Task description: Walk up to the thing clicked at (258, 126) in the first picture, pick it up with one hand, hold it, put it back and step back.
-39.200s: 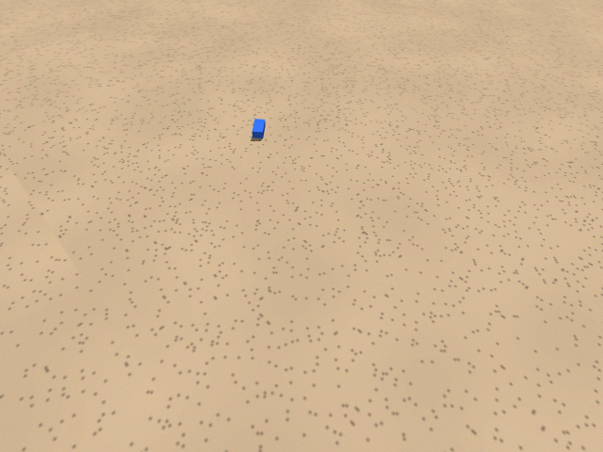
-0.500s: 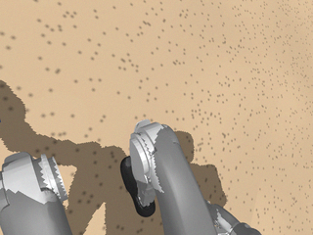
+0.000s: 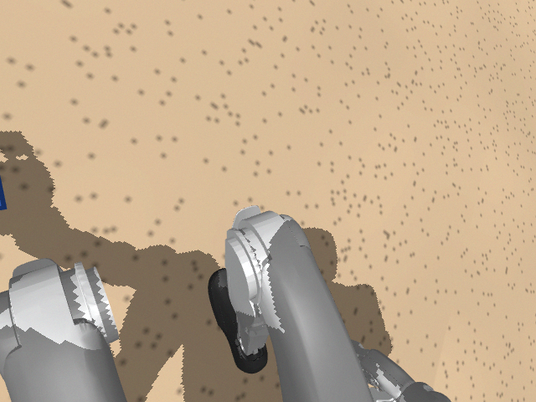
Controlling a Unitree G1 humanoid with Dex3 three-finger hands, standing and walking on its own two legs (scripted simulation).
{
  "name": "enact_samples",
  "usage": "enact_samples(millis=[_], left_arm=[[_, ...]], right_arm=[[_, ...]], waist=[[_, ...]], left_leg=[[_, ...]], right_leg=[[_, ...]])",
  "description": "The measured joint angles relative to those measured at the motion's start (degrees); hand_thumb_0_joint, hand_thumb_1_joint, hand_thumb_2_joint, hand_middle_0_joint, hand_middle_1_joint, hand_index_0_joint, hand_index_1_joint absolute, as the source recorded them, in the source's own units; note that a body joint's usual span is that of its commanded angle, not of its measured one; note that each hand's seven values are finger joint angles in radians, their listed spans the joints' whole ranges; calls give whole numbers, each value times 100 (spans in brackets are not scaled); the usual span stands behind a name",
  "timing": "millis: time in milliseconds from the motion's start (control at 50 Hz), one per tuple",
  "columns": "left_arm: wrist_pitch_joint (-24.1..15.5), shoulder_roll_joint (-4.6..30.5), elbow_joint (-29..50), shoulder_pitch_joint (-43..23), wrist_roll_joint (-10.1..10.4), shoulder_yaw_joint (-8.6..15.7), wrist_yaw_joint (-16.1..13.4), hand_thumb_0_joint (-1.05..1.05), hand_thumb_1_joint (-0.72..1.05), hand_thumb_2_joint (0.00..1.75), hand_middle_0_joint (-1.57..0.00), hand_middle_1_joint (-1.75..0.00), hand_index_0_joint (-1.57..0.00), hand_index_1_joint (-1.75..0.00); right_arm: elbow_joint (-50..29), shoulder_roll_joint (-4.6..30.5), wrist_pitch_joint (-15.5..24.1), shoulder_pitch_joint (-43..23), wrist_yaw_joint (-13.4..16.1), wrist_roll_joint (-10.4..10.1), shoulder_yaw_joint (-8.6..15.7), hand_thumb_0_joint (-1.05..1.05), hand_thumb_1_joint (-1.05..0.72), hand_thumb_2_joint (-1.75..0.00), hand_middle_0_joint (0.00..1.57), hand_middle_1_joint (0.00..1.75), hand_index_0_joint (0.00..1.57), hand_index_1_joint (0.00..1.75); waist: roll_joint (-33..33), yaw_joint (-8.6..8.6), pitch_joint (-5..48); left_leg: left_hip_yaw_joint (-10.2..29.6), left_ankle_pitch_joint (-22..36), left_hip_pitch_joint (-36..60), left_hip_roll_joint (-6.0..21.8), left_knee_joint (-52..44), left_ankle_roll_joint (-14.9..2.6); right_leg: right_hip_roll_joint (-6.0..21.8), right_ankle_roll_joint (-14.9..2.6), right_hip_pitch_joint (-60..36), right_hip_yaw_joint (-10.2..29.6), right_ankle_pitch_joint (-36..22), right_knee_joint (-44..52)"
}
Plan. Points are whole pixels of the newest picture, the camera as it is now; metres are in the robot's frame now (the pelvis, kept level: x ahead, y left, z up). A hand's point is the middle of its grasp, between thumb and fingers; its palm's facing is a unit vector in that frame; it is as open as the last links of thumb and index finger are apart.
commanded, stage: withdraw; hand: left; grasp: from above
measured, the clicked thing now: out of the picture +0.42 +0.30 -0.28
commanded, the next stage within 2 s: home in 0.68 s
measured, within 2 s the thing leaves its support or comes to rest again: neither
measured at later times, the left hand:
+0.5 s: hand out of the picture +0.43 +0.32 -0.08, palm faces -0.48 -0.14 -0.87, open 13.9 cm
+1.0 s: hand out of the picture +0.43 +0.32 -0.14, palm faces -0.30 -0.15 -0.94, open 12.8 cm
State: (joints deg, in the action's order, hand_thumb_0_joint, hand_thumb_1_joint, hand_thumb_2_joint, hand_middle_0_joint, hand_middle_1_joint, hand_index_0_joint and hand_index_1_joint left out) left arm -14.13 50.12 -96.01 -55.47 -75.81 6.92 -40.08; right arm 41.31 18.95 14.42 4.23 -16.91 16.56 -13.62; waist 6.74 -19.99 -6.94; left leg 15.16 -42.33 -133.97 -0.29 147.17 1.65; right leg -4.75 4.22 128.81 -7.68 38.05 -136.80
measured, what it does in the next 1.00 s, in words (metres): stands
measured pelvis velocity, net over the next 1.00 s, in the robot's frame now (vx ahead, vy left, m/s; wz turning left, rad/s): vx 0.00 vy -0.01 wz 0.10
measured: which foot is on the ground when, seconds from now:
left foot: down 0.00-1.00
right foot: down 0.00-1.00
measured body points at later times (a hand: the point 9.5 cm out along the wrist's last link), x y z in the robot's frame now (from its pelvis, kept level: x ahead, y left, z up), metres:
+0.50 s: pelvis -0.01 -0.01 +0.06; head +0.20 +0.07 +0.44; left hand +0.45 +0.32 -0.03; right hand +0.09 -0.27 -0.05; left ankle +0.06 +0.13 -0.27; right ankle +0.12 -0.13 -0.27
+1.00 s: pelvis +0.00 -0.01 +0.03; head +0.23 +0.09 +0.40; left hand +0.45 +0.33 -0.09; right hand +0.06 -0.26 -0.08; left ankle +0.06 +0.13 -0.27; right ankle +0.11 -0.13 -0.27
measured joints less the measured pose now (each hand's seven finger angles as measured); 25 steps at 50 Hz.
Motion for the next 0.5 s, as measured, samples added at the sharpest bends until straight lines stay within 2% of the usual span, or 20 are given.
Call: enact_samples(millis=[60, 160, 220, 280, 340, 400, 460, 500], left_arm=[[195, -186, 316, 85, 113, 87, 54, 0, -46, 94, -11, -99, -12, -97], [697, -688, 1192, 321, 466, -10, 312, 0, -48, 95, -10, -99, -11, -98], [1046, -952, 1443, 318, 755, -235, 670, 0, -49, 96, -9, -99, -10, -98], [1254, -1104, 1525, 174, 1007, -443, 1227, 0, -49, 97, -9, -99, -10, -98], [1270, -1162, 1551, -18, 1185, -625, 1830, 0, -49, 98, -10, -99, -10, -98], [1125, -1175, 1503, -216, 1225, -798, 2325, 0, -49, 98, -10, -98, -10, -98], [889, -1146, 1500, -315, 1187, -871, 2661, 0, -49, 99, -11, -98, -11, -99], [702, -1117, 1498, -332, 1117, -871, 2764, 0, -49, 99, -11, -98, -11, -99]], right_arm=[[48, -19, -25, 150, -78, -62, 162, 1, -90, -90, 20, 30, 20, 30], [215, -110, -234, 372, -187, -359, 500, 1, -90, -90, 20, 30, 20, 30], [293, -173, -433, 410, -170, -603, 711, 1, -90, -90, 20, 30, 20, 30], [277, -208, -631, 380, -87, -786, 870, 1, -90, -90, 20, 30, 20, 30], [178, -210, -809, 369, 55, -919, 951, 1, -90, -90, 20, 30, 20, 30], [55, -187, -960, 386, 244, -1009, 960, 1, -90, -91, 20, 30, 20, 30], [-80, -144, -1095, 416, 457, -1036, 928, 1, -91, -91, 20, 30, 20, 30], [-147, -107, -1166, 448, 591, -1035, 886, 1, -91, -91, 20, 30, 20, 30]], waist=[[-108, 80, 203], [-416, 321, 729], [-614, 480, 1035], [-761, 604, 1169], [-855, 681, 1221], [-881, 718, 1210], [-859, 711, 1133], [-819, 694, 1090]], left_leg=[[-32, 2, -61, -12, -36, 17], [-174, 0, -128, -10, -227, 21], [-327, 27, -82, 10, -443, -9], [-481, 93, 67, 24, -697, -39], [-597, 180, 241, 14, -950, -43], [-663, 257, 419, -2, -1162, -40], [-684, 328, 563, -19, -1314, -32], [-685, 367, 613, -26, -1376, -30]], right_leg=[[27, -47, 71, 20, 20, -2], [84, -94, 173, 120, 79, 76], [117, -85, 164, 236, 100, 193], [150, -61, 50, 356, 88, 349], [196, -72, -95, 442, 57, 509], [235, -94, -249, 488, 20, 652], [265, -121, -383, 496, -25, 766], [274, -129, -429, 493, -58, 816]])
